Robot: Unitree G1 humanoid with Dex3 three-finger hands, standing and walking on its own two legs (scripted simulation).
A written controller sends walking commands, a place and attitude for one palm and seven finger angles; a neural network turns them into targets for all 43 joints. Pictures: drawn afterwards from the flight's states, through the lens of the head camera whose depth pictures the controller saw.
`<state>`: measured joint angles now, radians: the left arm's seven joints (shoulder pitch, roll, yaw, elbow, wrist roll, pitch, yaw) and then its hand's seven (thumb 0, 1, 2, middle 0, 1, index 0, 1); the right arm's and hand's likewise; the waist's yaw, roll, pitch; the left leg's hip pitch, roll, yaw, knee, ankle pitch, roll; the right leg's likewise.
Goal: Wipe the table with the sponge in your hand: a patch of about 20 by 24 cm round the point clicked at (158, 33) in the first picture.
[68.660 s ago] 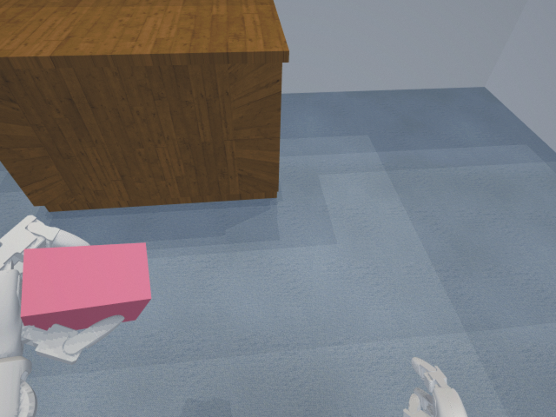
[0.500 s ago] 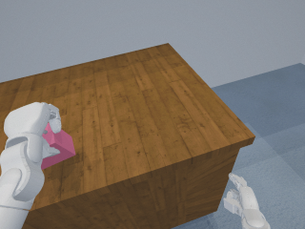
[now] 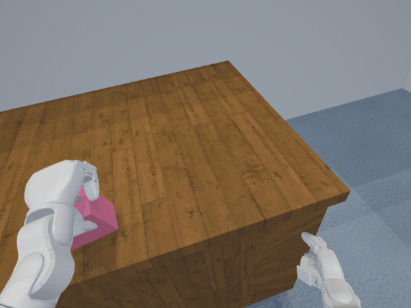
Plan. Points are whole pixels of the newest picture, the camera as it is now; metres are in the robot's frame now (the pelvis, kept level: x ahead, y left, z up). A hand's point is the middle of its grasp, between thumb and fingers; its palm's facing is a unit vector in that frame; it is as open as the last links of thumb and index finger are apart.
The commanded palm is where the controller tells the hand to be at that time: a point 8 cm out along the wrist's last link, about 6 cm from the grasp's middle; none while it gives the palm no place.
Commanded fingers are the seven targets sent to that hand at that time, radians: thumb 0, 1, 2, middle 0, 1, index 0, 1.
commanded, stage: move the sponge above the wiping area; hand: left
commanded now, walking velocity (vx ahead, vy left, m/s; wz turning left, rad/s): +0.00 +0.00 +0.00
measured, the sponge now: (84, 221) +0.23 +0.30 +0.06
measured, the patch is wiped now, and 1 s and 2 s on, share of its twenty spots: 0.90 0.90 0.90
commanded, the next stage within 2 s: none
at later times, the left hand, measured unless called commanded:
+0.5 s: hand (90, 200) +0.25 +0.26 +0.12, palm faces +0.03 -0.08 -1.00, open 7.6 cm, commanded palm +0.21 +0.27 +0.20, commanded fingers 0.00 0.10 1.30 -1.20 -1.60 -1.20 -1.60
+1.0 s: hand (89, 194) +0.25 +0.26 +0.13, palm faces +0.09 -0.06 -0.99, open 7.6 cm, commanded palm +0.21 +0.26 +0.21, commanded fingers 0.00 0.10 1.30 -1.20 -1.60 -1.20 -1.60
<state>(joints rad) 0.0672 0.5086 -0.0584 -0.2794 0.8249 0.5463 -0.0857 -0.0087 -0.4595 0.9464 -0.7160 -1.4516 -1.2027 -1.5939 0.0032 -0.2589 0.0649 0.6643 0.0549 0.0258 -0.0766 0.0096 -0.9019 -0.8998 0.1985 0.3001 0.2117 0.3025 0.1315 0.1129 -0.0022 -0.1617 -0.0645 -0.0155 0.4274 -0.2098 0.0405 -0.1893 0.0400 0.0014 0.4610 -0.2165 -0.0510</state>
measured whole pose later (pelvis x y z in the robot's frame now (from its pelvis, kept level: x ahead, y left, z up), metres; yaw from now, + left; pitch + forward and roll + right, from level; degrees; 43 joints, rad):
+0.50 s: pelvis +0.00 -0.02 +0.00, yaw +0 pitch -3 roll +1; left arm 0.03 0.53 -0.09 -0.18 0.89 0.48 -0.10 -0.01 -0.46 0.95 -0.72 -1.46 -1.20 -1.59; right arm 0.01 -0.27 0.06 0.68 0.04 0.02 -0.09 0.01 -0.90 -0.90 0.20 0.30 0.20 0.29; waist 0.13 0.11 0.00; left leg -0.16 -0.05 -0.02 0.43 -0.21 0.02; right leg -0.19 0.06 -0.01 0.46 -0.22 -0.07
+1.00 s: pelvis +0.00 -0.02 +0.00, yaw +0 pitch -4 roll +1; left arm 0.01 0.53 -0.06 -0.16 0.86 0.42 -0.05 -0.01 -0.46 0.94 -0.73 -1.45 -1.21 -1.59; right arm 0.02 -0.26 0.05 0.70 0.04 -0.01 -0.09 0.01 -0.90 -0.90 0.20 0.30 0.20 0.29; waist 0.13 0.12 0.01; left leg -0.15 -0.04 -0.03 0.43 -0.21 0.01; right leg -0.18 0.07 -0.01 0.46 -0.22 -0.08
